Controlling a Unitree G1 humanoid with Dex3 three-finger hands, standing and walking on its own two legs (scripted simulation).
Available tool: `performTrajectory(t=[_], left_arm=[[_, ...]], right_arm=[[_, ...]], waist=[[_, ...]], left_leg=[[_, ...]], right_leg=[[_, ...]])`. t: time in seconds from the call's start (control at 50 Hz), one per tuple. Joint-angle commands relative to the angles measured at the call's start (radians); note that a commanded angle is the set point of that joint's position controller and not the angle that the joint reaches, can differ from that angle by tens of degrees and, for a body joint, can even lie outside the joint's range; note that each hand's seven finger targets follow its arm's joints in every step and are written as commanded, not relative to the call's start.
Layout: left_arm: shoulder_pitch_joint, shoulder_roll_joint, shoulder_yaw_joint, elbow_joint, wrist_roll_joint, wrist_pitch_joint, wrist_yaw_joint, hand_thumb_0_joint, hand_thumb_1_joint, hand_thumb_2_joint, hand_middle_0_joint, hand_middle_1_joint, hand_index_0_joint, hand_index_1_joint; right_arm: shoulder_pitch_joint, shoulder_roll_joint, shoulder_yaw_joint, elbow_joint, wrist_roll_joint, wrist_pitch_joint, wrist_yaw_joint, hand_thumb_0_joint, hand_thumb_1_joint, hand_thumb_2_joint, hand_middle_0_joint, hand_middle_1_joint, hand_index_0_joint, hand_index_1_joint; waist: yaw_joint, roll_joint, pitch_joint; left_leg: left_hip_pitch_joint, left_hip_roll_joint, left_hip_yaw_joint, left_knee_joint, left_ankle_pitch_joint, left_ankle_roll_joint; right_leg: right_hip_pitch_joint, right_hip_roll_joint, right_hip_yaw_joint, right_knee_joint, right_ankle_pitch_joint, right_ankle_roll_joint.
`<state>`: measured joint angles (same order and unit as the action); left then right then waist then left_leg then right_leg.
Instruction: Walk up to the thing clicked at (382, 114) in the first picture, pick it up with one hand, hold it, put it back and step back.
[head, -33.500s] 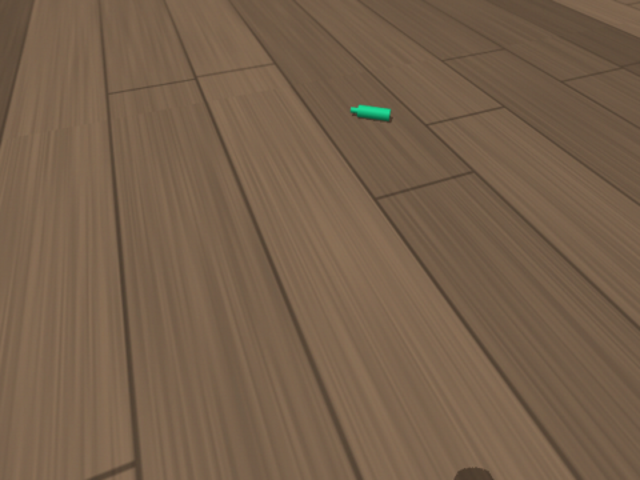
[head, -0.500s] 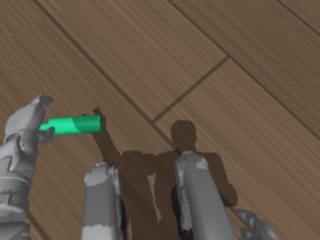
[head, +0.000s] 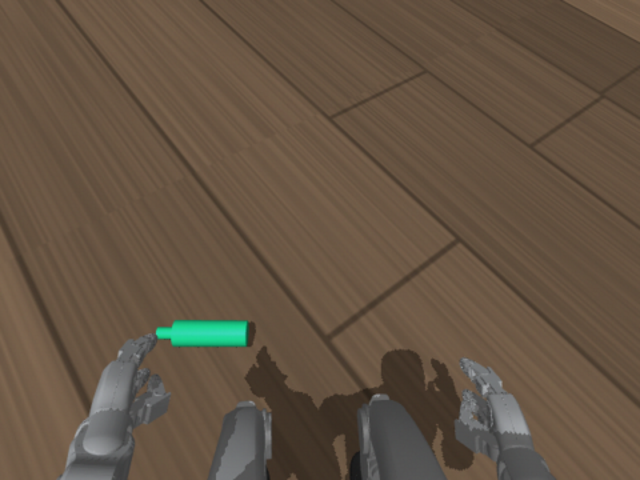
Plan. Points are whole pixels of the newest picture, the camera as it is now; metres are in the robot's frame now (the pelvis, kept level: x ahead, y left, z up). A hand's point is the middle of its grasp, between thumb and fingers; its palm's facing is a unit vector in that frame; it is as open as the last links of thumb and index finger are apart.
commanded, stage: home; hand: left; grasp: from above
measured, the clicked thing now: (202, 333) +0.51 +0.26 -0.58
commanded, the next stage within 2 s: none
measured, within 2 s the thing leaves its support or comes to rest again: neither
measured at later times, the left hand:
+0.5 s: hand (130, 412) +0.21 +0.18 +0.06, palm faces +0.09 -0.98 -0.20, open 7.4 cm
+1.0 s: hand (125, 418) +0.21 +0.19 +0.06, palm faces +0.07 -0.98 -0.20, open 7.4 cm
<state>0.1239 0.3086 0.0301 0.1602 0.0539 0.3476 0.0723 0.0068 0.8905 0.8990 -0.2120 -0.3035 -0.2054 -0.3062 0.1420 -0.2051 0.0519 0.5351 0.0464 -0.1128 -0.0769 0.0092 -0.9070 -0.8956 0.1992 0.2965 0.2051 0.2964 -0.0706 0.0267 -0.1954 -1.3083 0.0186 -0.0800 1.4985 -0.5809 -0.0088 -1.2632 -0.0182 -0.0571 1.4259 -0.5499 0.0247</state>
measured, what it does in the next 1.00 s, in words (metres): rises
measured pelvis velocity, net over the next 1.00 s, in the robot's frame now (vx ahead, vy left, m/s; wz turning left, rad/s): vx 0.05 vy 0.00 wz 0.03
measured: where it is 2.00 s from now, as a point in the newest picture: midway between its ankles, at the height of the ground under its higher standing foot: outside the picture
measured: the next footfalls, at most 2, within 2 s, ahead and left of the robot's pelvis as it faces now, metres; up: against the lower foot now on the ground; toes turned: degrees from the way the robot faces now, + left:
none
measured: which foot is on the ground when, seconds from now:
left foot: down 0.00-1.00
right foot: down 0.00-1.00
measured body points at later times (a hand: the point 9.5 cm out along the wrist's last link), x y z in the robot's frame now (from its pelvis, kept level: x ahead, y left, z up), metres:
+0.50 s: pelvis +0.06 +0.00 +0.10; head +0.07 +0.01 +0.55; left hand +0.21 +0.23 +0.08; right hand +0.22 -0.24 +0.05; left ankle +0.06 +0.12 -0.58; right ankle +0.07 -0.14 -0.58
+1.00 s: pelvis +0.05 +0.00 +0.10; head +0.07 +0.01 +0.55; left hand +0.20 +0.24 +0.07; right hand +0.22 -0.23 +0.04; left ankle +0.06 +0.12 -0.58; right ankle +0.07 -0.14 -0.58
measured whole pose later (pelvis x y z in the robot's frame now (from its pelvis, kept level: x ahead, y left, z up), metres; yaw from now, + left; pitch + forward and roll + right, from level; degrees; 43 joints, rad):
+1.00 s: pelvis +0.05 +0.00 +0.10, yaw +2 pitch +10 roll -3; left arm 0.50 0.23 0.03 -0.14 -0.05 0.46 0.02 0.01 0.90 0.90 -0.20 -0.30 -0.20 -0.30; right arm 0.30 -0.21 0.05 0.54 0.01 -0.24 -0.19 0.01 -0.90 -0.90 0.20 0.30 0.21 0.30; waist -0.04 0.04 -0.16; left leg -0.70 0.02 -0.06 1.03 -0.49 0.00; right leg -0.65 -0.02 -0.05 0.94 -0.45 0.03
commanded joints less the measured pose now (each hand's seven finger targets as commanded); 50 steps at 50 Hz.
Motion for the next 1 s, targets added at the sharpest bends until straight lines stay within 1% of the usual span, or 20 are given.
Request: performTrajectory(t=[0.0,0.06,0.16,0.22,0.3,0.34,0.38,0.44,0.48,0.54,0.6,0.62,0.64,0.72,0.8,0.82,0.9,0.92,0.96,0.98], left_arm=[[-0.03,0.096,0.088,-0.256,-0.062,-0.004,0.027,0.0,0.9,0.9,-0.2,-0.3,-0.2,-0.3],[0.078,0.063,0.1,-0.292,-0.096,0.027,0.023,0.0,0.9,0.9,-0.2,-0.299,-0.2,-0.299],[0.23,0.028,0.085,-0.383,-0.128,0.068,0.009,0.0,0.9,0.9,-0.2,-0.3,-0.2,-0.299],[0.297,0.021,0.085,-0.456,-0.132,0.079,0.002,0.0,0.9,0.9,-0.2,-0.3,-0.2,-0.3],[0.378,0.002,0.065,-0.475,-0.125,0.085,-0.012,0.0,0.9,0.9,-0.2,-0.3,-0.2,-0.3],[0.388,0.007,0.07,-0.487,-0.12,0.086,-0.02,0.0,0.9,0.9,-0.2,-0.3,-0.2,-0.3],[0.379,0.0,0.056,-0.495,-0.117,0.083,-0.029,0.0,0.9,0.9,-0.2,-0.3,-0.2,-0.3],[0.37,0.008,0.062,-0.508,-0.111,0.078,-0.04,0.0,0.9,0.9,-0.2,-0.3,-0.2,-0.299],[0.351,0.006,0.055,-0.483,-0.107,0.075,-0.048,0.0,0.9,0.9,-0.2,-0.3,-0.2,-0.3],[0.345,0.018,0.067,-0.49,-0.103,0.068,-0.051,0.0,0.9,0.9,-0.2,-0.299,-0.2,-0.299],[0.336,0.013,0.059,-0.488,-0.099,0.068,-0.052,0.0,0.9,0.9,-0.2,-0.299,-0.2,-0.299],[0.343,0.018,0.068,-0.499,-0.099,0.067,-0.051,0.0,0.9,0.9,-0.2,-0.299,-0.2,-0.299],[0.334,0.016,0.059,-0.499,-0.098,0.066,-0.051,0.0,0.9,0.9,-0.2,-0.299,-0.2,-0.299],[0.344,0.019,0.064,-0.502,-0.097,0.064,-0.045,0.0,0.9,0.9,-0.2,-0.299,-0.2,-0.299],[0.359,0.014,0.059,-0.504,-0.096,0.064,-0.041,0.0,0.9,0.9,-0.2,-0.299,-0.2,-0.299],[0.353,0.011,0.053,-0.501,-0.099,0.063,-0.041,0.0,0.9,0.9,-0.2,-0.299,-0.2,-0.299],[0.352,0.016,0.059,-0.502,-0.102,0.061,-0.042,0.0,0.9,0.9,-0.2,-0.299,-0.2,-0.299],[0.358,0.013,0.058,-0.495,-0.104,0.06,-0.043,0.0,0.9,0.9,-0.2,-0.3,-0.2,-0.3],[0.348,0.017,0.056,-0.492,-0.103,0.062,-0.042,0.0,0.9,0.9,-0.2,-0.3,-0.2,-0.299],[0.347,0.012,0.059,-0.487,-0.103,0.062,-0.043,0.0,0.9,0.9,-0.2,-0.3,-0.2,-0.299]], right_arm=[[0.033,-0.145,-0.055,-0.125,0.004,-0.062,-0.054,0.0,-0.9,-0.9,0.2,0.3,0.2,0.299],[0.062,-0.141,-0.051,-0.127,-0.001,-0.08,-0.079,0.0,-0.9,-0.9,0.2,0.3,0.2,0.3],[0.104,-0.127,-0.048,-0.154,-0.007,-0.103,-0.107,0.0,-0.9,-0.9,0.2,0.299,0.2,0.299],[0.108,-0.12,-0.051,-0.169,-0.011,-0.118,-0.117,0.0,-0.901,-0.9,0.2,0.299,0.2,0.299],[0.116,-0.118,-0.056,-0.172,-0.019,-0.135,-0.125,0.0,-0.901,-0.899,0.2,0.299,0.2,0.299],[0.115,-0.12,-0.061,-0.175,-0.023,-0.141,-0.127,0.0,-0.901,-0.899,0.2,0.299,0.2,0.299],[0.111,-0.124,-0.062,-0.172,-0.026,-0.15,-0.127,0.0,-0.901,-0.9,0.2,0.299,0.2,0.299],[0.098,-0.13,-0.067,-0.173,-0.032,-0.164,-0.126,0.0,-0.9,-0.9,0.2,0.299,0.2,0.299],[0.099,-0.133,-0.068,-0.167,-0.036,-0.173,-0.125,0.0,-0.901,-0.9,0.2,0.299,0.2,0.299],[0.094,-0.136,-0.072,-0.162,-0.04,-0.18,-0.122,0.0,-0.9,-0.9,0.2,0.3,0.2,0.3],[0.08,-0.137,-0.067,-0.161,-0.041,-0.185,-0.118,0.0,-0.9,-0.9,0.2,0.3,0.2,0.3],[0.079,-0.135,-0.068,-0.16,-0.042,-0.186,-0.118,0.0,-0.9,-0.9,0.2,0.3,0.2,0.3],[0.08,-0.136,-0.067,-0.158,-0.042,-0.187,-0.117,0.0,-0.9,-0.9,0.2,0.3,0.2,0.3],[0.069,-0.135,-0.064,-0.158,-0.043,-0.187,-0.117,0.0,-0.9,-0.9,0.2,0.3,0.2,0.3],[0.07,-0.132,-0.065,-0.16,-0.042,-0.186,-0.118,0.0,-0.9,-0.9,0.2,0.3,0.2,0.3],[0.074,-0.134,-0.065,-0.158,-0.042,-0.188,-0.117,0.0,-0.9,-0.9,0.2,0.3,0.2,0.3],[0.074,-0.133,-0.065,-0.152,-0.042,-0.188,-0.12,0.0,-0.9,-0.9,0.2,0.3,0.2,0.3],[0.079,-0.136,-0.067,-0.154,-0.044,-0.189,-0.12,0.0,-0.901,-0.9,0.2,0.299,0.2,0.299],[0.069,-0.135,-0.063,-0.157,-0.041,-0.188,-0.121,0.0,-0.9,-0.9,0.2,0.3,0.2,0.3],[0.07,-0.135,-0.064,-0.155,-0.043,-0.191,-0.121,0.0,-0.9,-0.9,0.2,0.3,0.2,0.3]], waist=[[-0.01,0.085,-0.268],[0.004,0.092,-0.237],[0.011,0.058,-0.176],[0.017,0.06,-0.149],[0.014,0.02,-0.109],[0.012,0.008,-0.091],[0.014,0.002,-0.058],[0.019,0.0,-0.029],[0.006,0.012,-0.008],[0.018,0.012,-0.03],[0.021,0.022,-0.016],[0.03,0.039,-0.031],[0.023,0.049,-0.032],[0.033,0.042,-0.029],[0.035,0.047,-0.043],[0.027,0.04,-0.054],[0.036,0.033,-0.054],[0.026,0.028,-0.065],[0.035,0.011,-0.019],[0.032,0.029,-0.026]], left_leg=[[0.404,-0.01,-0.033,-0.39,0.033,0.022],[0.488,-0.009,-0.023,-0.452,0.122,0.014],[0.579,-0.017,0.008,-0.535,0.245,0.016],[0.627,-0.021,0.024,-0.571,0.288,0.016],[0.666,-0.019,0.021,-0.599,0.364,0.019],[0.682,-0.024,0.031,-0.607,0.365,0.024],[0.687,-0.024,0.034,-0.627,0.339,0.025],[0.693,-0.02,0.033,-0.646,0.317,0.022],[0.691,-0.024,0.04,-0.645,0.299,0.023],[0.702,-0.024,0.038,-0.64,0.316,0.021],[0.704,-0.024,0.04,-0.653,0.289,0.02],[0.706,-0.024,0.04,-0.652,0.29,0.018],[0.713,-0.024,0.04,-0.657,0.282,0.017],[0.706,-0.021,0.035,-0.665,0.26,0.017],[0.711,-0.017,0.026,-0.664,0.287,0.014],[0.712,-0.018,0.026,-0.663,0.292,0.014],[0.714,-0.015,0.023,-0.66,0.307,0.013],[0.715,-0.015,0.024,-0.658,0.309,0.014],[0.689,-0.017,0.027,-0.665,0.259,0.018],[0.698,-0.015,0.025,-0.67,0.25,0.016]], right_leg=[[0.29,0.028,0.022,-0.325,0.071,-0.04],[0.379,0.03,0.016,-0.384,0.138,-0.04],[0.542,0.036,0.004,-0.511,0.237,-0.033],[0.599,0.04,0.001,-0.563,0.269,-0.032],[0.643,0.046,-0.012,-0.595,0.331,-0.03],[0.658,0.043,-0.008,-0.617,0.339,-0.025],[0.652,0.042,-0.014,-0.627,0.311,-0.024],[0.65,0.042,-0.023,-0.636,0.28,-0.023],[0.637,0.038,-0.019,-0.642,0.268,-0.021],[0.655,0.034,-0.016,-0.638,0.285,-0.02],[0.657,0.035,-0.018,-0.64,0.26,-0.02],[0.655,0.035,-0.017,-0.638,0.258,-0.022],[0.654,0.035,-0.018,-0.637,0.251,-0.022],[0.66,0.038,-0.021,-0.639,0.231,-0.021],[0.655,0.041,-0.024,-0.628,0.249,-0.025],[0.664,0.043,-0.025,-0.626,0.254,-0.025],[0.666,0.044,-0.026,-0.623,0.261,-0.024],[0.669,0.044,-0.025,-0.621,0.265,-0.024],[0.658,0.04,-0.022,-0.637,0.227,-0.021],[0.652,0.043,-0.022,-0.632,0.219,-0.022]])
